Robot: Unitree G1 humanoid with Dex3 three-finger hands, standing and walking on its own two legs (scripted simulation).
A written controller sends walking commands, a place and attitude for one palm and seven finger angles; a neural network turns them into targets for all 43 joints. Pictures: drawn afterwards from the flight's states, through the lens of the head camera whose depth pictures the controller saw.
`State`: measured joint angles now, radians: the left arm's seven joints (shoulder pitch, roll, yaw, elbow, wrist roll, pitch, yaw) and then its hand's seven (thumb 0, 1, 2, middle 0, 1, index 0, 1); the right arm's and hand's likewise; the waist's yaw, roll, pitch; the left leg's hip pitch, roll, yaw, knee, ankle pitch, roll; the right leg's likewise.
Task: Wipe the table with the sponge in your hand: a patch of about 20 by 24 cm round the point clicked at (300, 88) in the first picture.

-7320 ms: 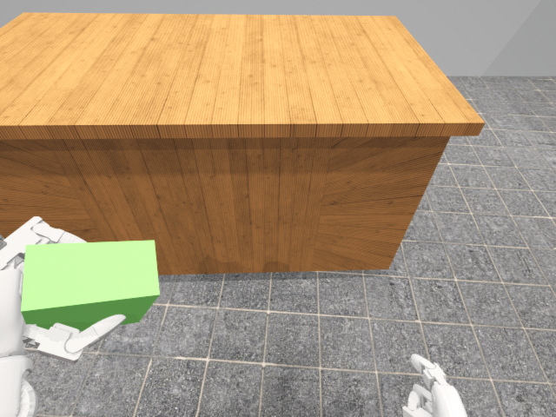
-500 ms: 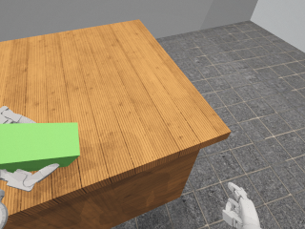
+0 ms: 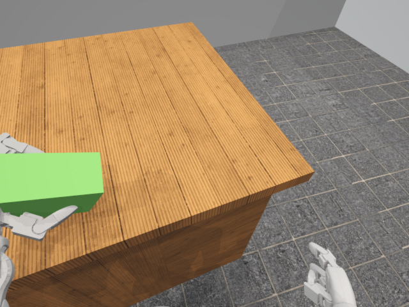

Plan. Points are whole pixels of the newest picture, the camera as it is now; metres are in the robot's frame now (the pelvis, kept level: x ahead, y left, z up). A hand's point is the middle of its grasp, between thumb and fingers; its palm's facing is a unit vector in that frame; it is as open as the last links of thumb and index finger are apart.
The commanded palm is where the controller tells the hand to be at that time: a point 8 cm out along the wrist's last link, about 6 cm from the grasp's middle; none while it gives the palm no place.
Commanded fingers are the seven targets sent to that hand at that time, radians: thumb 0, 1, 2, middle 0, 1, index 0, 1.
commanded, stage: come to a stop and stand still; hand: left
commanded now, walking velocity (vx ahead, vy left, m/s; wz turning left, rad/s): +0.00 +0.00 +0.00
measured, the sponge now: (66, 187) +0.25 +0.24 +0.15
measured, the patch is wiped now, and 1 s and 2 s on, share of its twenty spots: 0.00 0.00 0.00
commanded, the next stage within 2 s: look again from close up in 0.74 s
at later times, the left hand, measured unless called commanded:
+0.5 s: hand (38, 195) +0.23 +0.27 +0.15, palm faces +0.41 -0.84 -0.36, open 10.2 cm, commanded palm +0.16 +0.30 +0.18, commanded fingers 0.00 0.10 1.30 -1.20 -1.60 -1.20 -1.60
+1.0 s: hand (45, 183) +0.24 +0.27 +0.16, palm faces +0.41 -0.83 -0.38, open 10.2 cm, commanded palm +0.18 +0.30 +0.18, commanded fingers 0.00 0.10 1.30 -1.20 -1.60 -1.20 -1.60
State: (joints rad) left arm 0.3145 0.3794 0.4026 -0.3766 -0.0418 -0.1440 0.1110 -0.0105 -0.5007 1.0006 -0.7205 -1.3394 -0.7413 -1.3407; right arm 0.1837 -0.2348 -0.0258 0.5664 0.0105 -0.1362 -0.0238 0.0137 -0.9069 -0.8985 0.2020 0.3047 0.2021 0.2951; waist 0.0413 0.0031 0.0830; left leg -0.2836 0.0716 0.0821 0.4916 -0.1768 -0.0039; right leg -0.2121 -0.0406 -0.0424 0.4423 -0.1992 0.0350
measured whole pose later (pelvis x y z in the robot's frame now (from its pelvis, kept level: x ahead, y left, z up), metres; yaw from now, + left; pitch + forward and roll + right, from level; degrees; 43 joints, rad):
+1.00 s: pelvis +0.03 +0.01 +0.00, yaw +2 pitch -1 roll -1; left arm 0.43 0.37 0.35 -0.50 -0.04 -0.17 0.12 -0.01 -0.50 1.00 -0.72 -1.34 -0.74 -1.34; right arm 0.17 -0.18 0.00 0.59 0.02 -0.11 -0.03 0.01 -0.91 -0.90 0.20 0.30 0.20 0.29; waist 0.03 -0.02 0.09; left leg -0.25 0.03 0.05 0.49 -0.22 0.01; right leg -0.15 -0.04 -0.01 0.40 -0.24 0.05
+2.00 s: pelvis +0.02 -0.05 -0.01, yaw +4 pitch -3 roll +1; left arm 0.20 0.64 0.32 -0.36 0.21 0.15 -0.06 -0.01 -0.50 1.01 -0.72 -1.34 -0.74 -1.34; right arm 0.20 -0.27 0.00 0.62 0.05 -0.12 -0.12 0.02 -0.91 -0.90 0.20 0.30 0.20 0.29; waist 0.09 0.11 0.01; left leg -0.28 0.06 -0.02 0.57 -0.24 -0.05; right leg -0.23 -0.01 -0.06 0.62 -0.35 -0.03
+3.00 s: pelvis +0.00 -0.03 +0.00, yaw +4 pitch -4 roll +1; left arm -0.01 0.69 0.07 -0.40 0.72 0.44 -0.20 -0.01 -0.50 1.01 -0.71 -1.34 -0.74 -1.34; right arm 0.01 -0.27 0.05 0.65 0.07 -0.02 -0.11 0.02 -0.91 -0.90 0.20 0.30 0.14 0.27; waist 0.15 0.14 0.01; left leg -0.24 0.03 0.00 0.47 -0.15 -0.03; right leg -0.20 -0.03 -0.05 0.54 -0.27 -0.01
